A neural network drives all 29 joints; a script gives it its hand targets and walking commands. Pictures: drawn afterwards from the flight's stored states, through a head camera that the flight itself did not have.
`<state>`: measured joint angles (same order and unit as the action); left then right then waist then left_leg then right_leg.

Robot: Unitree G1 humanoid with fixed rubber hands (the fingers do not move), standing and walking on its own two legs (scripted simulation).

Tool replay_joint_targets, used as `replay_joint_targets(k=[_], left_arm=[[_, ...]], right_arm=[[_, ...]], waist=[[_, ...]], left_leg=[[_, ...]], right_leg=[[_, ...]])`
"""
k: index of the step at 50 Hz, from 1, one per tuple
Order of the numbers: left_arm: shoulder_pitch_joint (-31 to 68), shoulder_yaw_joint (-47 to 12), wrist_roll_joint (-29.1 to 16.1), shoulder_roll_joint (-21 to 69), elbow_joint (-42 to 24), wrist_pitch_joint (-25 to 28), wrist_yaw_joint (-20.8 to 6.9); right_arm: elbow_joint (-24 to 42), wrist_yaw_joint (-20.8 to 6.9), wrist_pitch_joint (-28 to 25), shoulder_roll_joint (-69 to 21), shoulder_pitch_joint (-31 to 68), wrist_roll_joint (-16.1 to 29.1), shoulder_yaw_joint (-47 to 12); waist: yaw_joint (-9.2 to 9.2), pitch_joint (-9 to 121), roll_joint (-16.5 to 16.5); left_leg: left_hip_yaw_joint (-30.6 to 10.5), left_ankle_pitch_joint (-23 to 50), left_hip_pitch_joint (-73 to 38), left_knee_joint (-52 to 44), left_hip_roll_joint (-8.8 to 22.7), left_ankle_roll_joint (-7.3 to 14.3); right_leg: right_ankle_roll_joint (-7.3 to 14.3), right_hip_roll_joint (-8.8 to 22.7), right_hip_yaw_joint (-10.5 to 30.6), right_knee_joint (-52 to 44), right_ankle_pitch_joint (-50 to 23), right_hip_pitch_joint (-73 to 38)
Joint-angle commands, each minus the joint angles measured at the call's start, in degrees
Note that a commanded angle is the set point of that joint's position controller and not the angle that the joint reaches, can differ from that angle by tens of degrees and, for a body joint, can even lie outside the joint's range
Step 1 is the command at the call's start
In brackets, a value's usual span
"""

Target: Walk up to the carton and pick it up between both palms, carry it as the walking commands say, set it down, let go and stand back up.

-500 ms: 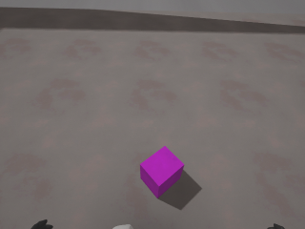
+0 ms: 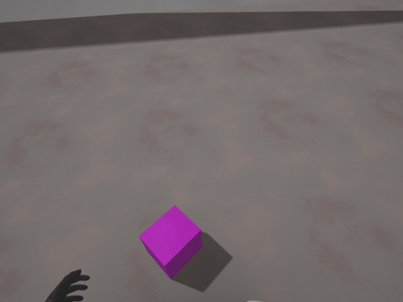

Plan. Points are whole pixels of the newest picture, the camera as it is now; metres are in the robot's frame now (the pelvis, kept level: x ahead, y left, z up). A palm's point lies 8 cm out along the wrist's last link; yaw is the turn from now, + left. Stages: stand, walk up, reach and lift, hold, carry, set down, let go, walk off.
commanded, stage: walk up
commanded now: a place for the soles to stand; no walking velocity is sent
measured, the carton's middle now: (172, 241) +0.48 +0.17 -0.64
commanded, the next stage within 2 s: none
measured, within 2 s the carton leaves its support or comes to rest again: neither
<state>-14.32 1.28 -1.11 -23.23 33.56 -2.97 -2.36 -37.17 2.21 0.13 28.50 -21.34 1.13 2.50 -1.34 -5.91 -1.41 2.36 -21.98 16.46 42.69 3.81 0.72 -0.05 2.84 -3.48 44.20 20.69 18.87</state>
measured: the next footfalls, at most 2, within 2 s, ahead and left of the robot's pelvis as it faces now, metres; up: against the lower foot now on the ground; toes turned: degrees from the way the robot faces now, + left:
right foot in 1.64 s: +0.17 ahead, -0.17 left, +0.00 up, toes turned +9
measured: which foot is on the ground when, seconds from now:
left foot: down 0.00-1.00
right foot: down 0.00-1.00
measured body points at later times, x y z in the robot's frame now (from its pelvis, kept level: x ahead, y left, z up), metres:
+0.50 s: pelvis +0.01 -0.01 +0.03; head +0.03 -0.02 +0.48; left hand +0.13 +0.30 -0.06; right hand +0.13 -0.33 -0.09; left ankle +0.02 +0.14 -0.71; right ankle +0.04 -0.12 -0.71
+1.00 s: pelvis +0.01 +0.03 +0.04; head +0.02 +0.04 +0.49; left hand +0.06 +0.35 -0.09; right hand +0.12 -0.27 -0.08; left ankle +0.02 +0.14 -0.71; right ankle +0.04 -0.12 -0.71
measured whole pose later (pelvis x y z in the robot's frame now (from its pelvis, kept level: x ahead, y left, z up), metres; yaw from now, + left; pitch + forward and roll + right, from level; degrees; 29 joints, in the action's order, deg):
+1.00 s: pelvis +0.01 +0.03 +0.04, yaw +3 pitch -3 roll +0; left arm -9.9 2.3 -0.4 -22.1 61.1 0.9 -0.1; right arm -61.5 -0.5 -1.0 20.2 -6.0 0.8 1.9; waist 0.4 -4.2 0.9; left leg 2.1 -9.6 5.8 18.8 0.9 0.1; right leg -2.9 4.9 -5.6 17.1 7.9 5.4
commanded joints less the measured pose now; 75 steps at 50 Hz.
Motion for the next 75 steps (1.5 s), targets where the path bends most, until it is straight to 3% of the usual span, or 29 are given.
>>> replay_joint_targets(k=[1, 2, 3, 6, 8, 11, 15, 16, 19, 23, 27, 28, 32, 37, 38, 40, 42, 43, 45, 47, 59, 61, 65, 67, 68, 70, 71, 74, 75], left_arm=[[3.44, 3.06, -1.09, -13.32, -0.97, 3.54, 2.28], [4.51, 2.80, -0.72, -14.41, 0.45, 4.04, 2.69], [5.53, 3.31, -0.24, -15.77, 0.51, 4.27, 2.81], [6.59, 2.72, -0.36, -16.05, 3.33, 4.73, 2.79], [5.42, 2.63, -0.42, -15.70, 4.80, 4.85, 2.69], [7.44, 2.22, -0.56, -14.41, 6.17, 4.48, 2.54], [9.29, 1.72, -0.61, -13.31, 7.40, 4.41, 2.23], [9.85, 1.71, -0.23, -12.46, 8.50, 4.52, 2.14], [11.04, 1.71, -0.20, -12.72, 10.74, 4.60, 2.05], [9.81, 1.69, -0.14, -12.60, 13.97, 4.85, 1.73], [10.92, 2.11, -0.38, -11.91, 16.14, 4.44, 1.95], [11.33, 2.40, -0.30, -11.92, 16.82, 4.45, 1.91], [9.58, 2.58, -0.24, -11.04, 19.31, 4.47, 2.05], [8.14, 2.81, 0.13, -10.24, 21.91, 4.25, 2.08], [6.80, 2.94, 0.04, -10.40, 21.84, 4.33, 2.21], [7.20, 3.06, 0.30, -9.50, 23.21, 4.77, 2.38], [7.20, 3.10, 0.55, -9.66, 22.76, 4.99, 2.51], [7.56, 2.89, 0.50, -9.98, 23.66, 4.95, 2.55], [7.18, 3.13, 0.83, -9.95, 23.42, 5.23, 2.55], [7.01, 2.82, 0.51, -9.78, 23.97, 5.23, 2.90], [6.94, 2.75, 0.89, -9.97, 23.24, 5.10, 3.18], [7.06, 2.72, 0.91, -9.37, 22.98, 5.30, 3.23], [7.79, 3.27, 0.98, -9.77, 22.01, 5.07, 2.96], [8.04, 2.99, 0.98, -9.36, 21.81, 5.21, 2.98], [8.21, 7.64, 4.26, -13.04, 16.95, 3.73, 1.32], [9.22, 7.95, 5.13, -11.28, 10.88, 2.94, -0.06], [7.84, 7.97, 5.24, -9.57, 9.43, 2.65, -0.69], [5.54, 7.95, 3.97, -9.08, 4.62, 2.99, -1.18], [6.25, 7.61, 4.23, -10.04, 4.03, 3.09, -1.32]], right_arm=[[1.02, -1.26, -2.18, 11.21, 4.73, 0.14, 2.37], [0.06, -1.95, -1.84, 9.71, 5.90, 0.44, 2.36], [-0.67, -2.33, -1.26, 9.05, 6.08, 0.52, 2.06], [-4.24, -1.96, -1.21, 7.85, 6.32, 0.12, 1.86], [-6.34, -1.91, -1.41, 7.47, 7.18, 0.04, 1.48], [-8.44, -2.22, -0.85, 6.12, 8.90, 0.34, 1.16], [-11.10, -2.50, -0.98, 6.30, 11.79, -0.34, 0.95], [-12.30, -2.54, -1.09, 6.76, 12.47, -0.76, 1.01], [-14.45, -2.70, -1.04, 6.23, 13.31, -0.47, 1.12], [-16.58, -2.62, -1.17, 6.56, 15.08, -0.61, 0.96], [-18.82, -2.65, -1.49, 6.24, 15.07, 0.24, 1.02], [-18.94, -2.64, -1.48, 5.58, 15.97, 0.12, 0.54], [-20.03, -2.30, -1.99, 6.02, 17.97, -0.18, 1.15], [-20.53, -2.12, -2.14, 5.48, 19.38, -0.24, 1.51], [-20.17, -2.21, -2.17, 5.18, 19.14, -0.04, 1.86], [-20.45, -1.95, -2.34, 4.63, 19.23, -0.45, 1.80], [-20.80, -2.12, -2.44, 4.22, 18.13, -0.17, 1.71], [-21.36, -2.14, -2.37, 4.64, 18.17, 0.17, 1.54], [-21.42, -2.02, -2.53, 4.73, 17.49, -0.40, 2.06], [-20.96, -2.07, -2.33, 4.26, 17.98, -0.33, 1.90], [-21.08, -2.12, -1.71, 3.08, 18.12, -0.28, 2.08], [-20.60, -2.18, -1.84, 2.67, 17.19, -0.67, 2.17], [-20.94, -2.29, -1.66, 3.19, 16.70, -0.67, 2.35], [-20.51, -2.34, -1.83, 2.49, 16.99, -0.36, 2.15], [-18.47, -2.44, -1.24, 9.76, 4.74, -0.89, 4.42], [-15.45, -1.57, -0.74, 11.68, 7.11, -3.12, 5.69], [-13.97, -1.12, -1.03, 11.66, 7.55, -4.23, 6.52], [-10.18, 0.70, -2.06, 11.17, 3.33, -3.93, 7.53], [-9.23, 0.73, -2.22, 9.69, 0.83, -3.34, 6.66]], waist=[[1.64, 10.76, 3.21], [1.68, 8.45, 4.94], [0.44, 7.73, 2.73], [0.27, 6.46, 4.71], [1.40, 10.13, 8.17], [1.35, 10.45, 9.49], [0.98, 9.89, 4.36], [1.19, 9.12, 6.54], [0.92, 8.03, 7.66], [1.32, 7.98, 3.82], [0.68, 4.98, 3.22], [0.70, 4.54, 4.04], [1.17, 4.54, -2.49], [2.01, 2.78, -2.18], [1.90, 3.64, -4.80], [1.51, 3.73, -2.14], [1.45, 5.40, -3.23], [1.02, 5.09, 1.01], [1.15, 6.78, 0.90], [1.12, 8.20, -1.48], [1.68, 5.74, 3.03], [1.80, 7.13, 0.24], [1.80, 5.56, 3.45], [1.47, 5.05, 1.37], [1.04, 4.63, 5.07], [0.25, -2.50, -2.25], [0.85, -1.47, -1.15], [0.71, 4.37, -7.24], [-0.86, 6.60, -5.44]], left_leg=[[-9.42, 19.81, -1.28, -9.79, 6.81, 3.86], [-5.62, 14.43, -1.10, -7.61, 3.93, 1.64], [-2.59, 7.76, -4.37, -7.19, 1.91, 0.39], [-4.53, 14.54, -5.24, -10.31, 3.06, 0.37], [-3.65, 16.92, -5.02, -9.84, 2.40, 0.43], [-3.65, 13.51, -7.25, -13.13, 2.49, -0.08], [-4.62, 15.95, -9.59, -16.34, 3.77, 0.54], [-4.15, 16.39, -9.95, -16.93, 3.73, 0.10], [-4.30, 16.06, -10.33, -18.87, 3.59, 0.07], [-4.25, 14.85, -11.26, -20.15, 3.50, 0.39], [-4.94, 14.88, -9.52, -22.80, 3.99, 1.20], [-5.66, 15.30, -8.80, -23.47, 5.08, 1.22], [-6.98, 12.82, -6.77, -26.00, 5.30, 1.26], [-9.90, 4.39, -2.19, -31.12, 5.56, 2.20], [-8.62, 4.83, -3.75, -31.06, 5.97, 2.04], [-9.05, 6.48, -3.31, -31.00, 5.46, 2.46], [-8.14, 8.85, -5.29, -30.62, 5.68, 2.43], [-8.81, 10.27, -6.76, -29.61, 5.61, 2.56], [-7.04, 16.63, -9.06, -28.94, 4.98, 2.42], [-7.08, 16.40, -10.45, -27.43, 4.77, 1.52], [-6.13, 18.75, -9.79, -27.38, 4.34, 1.14], [-5.43, 19.03, -10.22, -27.17, 4.17, 0.82], [-4.56, 15.23, -9.51, -27.22, 3.86, 0.31], [-5.42, 15.60, -9.75, -27.55, 4.15, 0.42], [-13.82, 0.36, -3.62, -26.08, 3.99, 5.70], [-26.34, -13.18, 0.24, -31.35, 10.20, 10.60], [-29.90, -12.52, -4.76, -31.80, 11.72, 12.99], [-29.92, -4.33, -14.48, -29.27, 13.43, 13.32], [-28.60, -1.96, -16.68, -28.52, 11.37, 13.32]], right_leg=[[2.07, 5.01, 7.70, -13.88, -17.26, -10.99], [2.38, 7.71, 11.59, -19.16, -16.76, -9.44], [2.78, 10.57, 15.06, -21.73, -13.29, -4.93], [3.48, 10.49, 9.82, -19.02, -33.59, -8.35], [1.86, 9.77, 7.57, -18.18, -42.27, -14.34], [2.45, 9.84, 6.49, -20.76, -31.60, -11.66], [1.62, 9.01, 5.59, -23.22, -21.22, -10.10], [1.69, 8.64, 4.88, -24.15, -18.89, -10.03], [2.19, 8.49, 4.29, -25.96, -16.36, -10.48], [2.08, 9.01, 4.86, -28.15, -12.42, -10.34], [0.63, 6.17, 2.31, -27.82, -8.05, -10.43], [0.33, 6.49, 2.66, -28.27, -9.58, -10.84], [0.31, 5.40, 2.34, -28.12, -10.91, -13.66], [0.70, 4.80, 2.34, -27.26, -8.24, -16.07], [0.66, 4.91, 2.87, -27.66, -9.43, -15.92], [0.67, 5.16, 2.37, -28.21, -9.62, -16.68], [0.64, 5.60, 2.83, -28.96, -11.19, -16.68], [0.48, 5.56, 2.16, -29.52, -11.83, -15.59], [0.37, 6.07, 2.34, -28.50, -14.88, -16.22], [0.33, 5.98, 3.02, -29.00, -15.05, -16.39], [0.41, 6.64, 2.46, -28.97, -16.79, -15.45], [0.27, 6.86, 3.07, -28.67, -18.44, -16.57], [0.70, 6.59, 2.88, -30.15, -13.56, -15.24], [0.57, 6.71, 2.92, -30.17, -13.58, -14.26], [2.58, 1.79, -3.68, -16.43, 7.99, -13.93], [2.86, 0.50, 0.78, -8.12, 13.78, -2.18], [2.76, 0.34, 4.37, -2.38, 14.61, 4.33], [1.35, 4.15, 9.52, 1.28, 6.64, 12.84], [0.37, 1.90, 7.08, 0.08, 8.56, 12.24]])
